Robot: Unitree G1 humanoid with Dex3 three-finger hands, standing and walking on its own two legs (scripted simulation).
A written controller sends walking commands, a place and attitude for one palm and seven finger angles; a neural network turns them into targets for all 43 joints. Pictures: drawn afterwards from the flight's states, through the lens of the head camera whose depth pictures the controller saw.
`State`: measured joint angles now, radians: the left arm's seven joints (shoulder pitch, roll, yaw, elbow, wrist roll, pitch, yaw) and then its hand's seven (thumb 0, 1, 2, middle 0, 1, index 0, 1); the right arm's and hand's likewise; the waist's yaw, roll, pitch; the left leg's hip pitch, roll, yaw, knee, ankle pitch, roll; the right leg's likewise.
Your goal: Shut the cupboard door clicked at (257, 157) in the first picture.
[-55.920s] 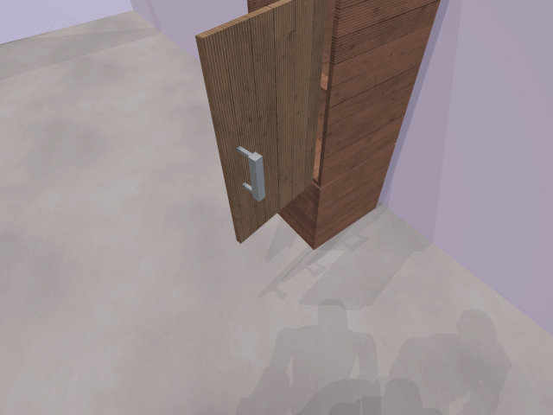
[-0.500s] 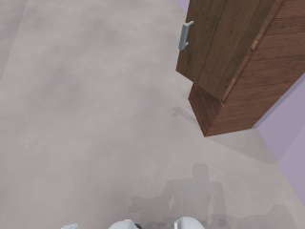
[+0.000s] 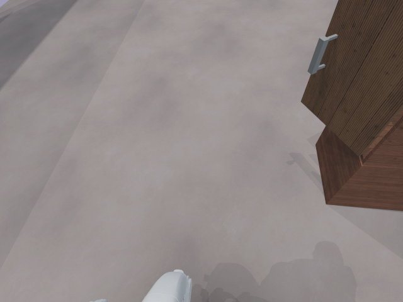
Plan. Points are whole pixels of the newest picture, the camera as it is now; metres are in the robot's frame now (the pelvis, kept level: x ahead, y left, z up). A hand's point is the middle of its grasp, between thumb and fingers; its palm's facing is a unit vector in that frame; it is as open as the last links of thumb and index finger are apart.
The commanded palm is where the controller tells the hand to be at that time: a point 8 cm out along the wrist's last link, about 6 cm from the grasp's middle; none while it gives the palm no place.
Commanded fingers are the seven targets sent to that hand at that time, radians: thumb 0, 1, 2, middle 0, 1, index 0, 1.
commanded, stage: walk to a spot facing it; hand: left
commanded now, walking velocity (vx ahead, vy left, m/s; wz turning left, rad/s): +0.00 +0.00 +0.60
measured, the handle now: (322, 54) +0.88 -0.41 -0.07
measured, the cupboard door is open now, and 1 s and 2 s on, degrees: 33 33 33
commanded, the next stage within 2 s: turn to face it in 1.12 s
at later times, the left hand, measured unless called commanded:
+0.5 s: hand out of the picture +0.06 +0.29 -0.17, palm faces +0.33 -0.92 -0.21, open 7.4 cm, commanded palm none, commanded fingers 0.00 0.90 0.90 -0.20 -0.30 -0.20 -0.30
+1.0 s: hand (97, 237) +0.28 +0.29 -0.16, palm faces +0.50 -0.84 -0.22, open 7.2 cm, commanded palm none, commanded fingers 0.00 0.90 0.90 -0.20 -0.30 -0.20 -0.30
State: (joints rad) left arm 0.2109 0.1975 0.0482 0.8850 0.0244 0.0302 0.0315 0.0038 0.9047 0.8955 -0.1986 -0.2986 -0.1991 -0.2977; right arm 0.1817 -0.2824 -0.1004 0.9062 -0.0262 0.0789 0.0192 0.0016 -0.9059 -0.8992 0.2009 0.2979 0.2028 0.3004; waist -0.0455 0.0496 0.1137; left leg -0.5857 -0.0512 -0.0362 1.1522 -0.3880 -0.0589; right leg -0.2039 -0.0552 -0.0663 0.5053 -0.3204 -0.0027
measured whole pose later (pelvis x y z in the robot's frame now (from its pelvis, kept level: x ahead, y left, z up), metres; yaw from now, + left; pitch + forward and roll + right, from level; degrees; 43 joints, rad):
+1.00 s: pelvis +0.30 +0.09 +0.00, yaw +31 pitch +0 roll +0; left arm 0.21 0.16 0.07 0.93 0.03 -0.06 0.02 -0.01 0.94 0.89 -0.20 -0.30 -0.20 -0.30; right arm 0.27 -0.21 -0.07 1.00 -0.02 0.01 0.01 0.00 -0.91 -0.90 0.20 0.30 0.20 0.30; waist -0.06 0.02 0.10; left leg -0.57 0.05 0.01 1.22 -0.30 0.01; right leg -0.21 -0.07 -0.20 0.48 -0.25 -0.02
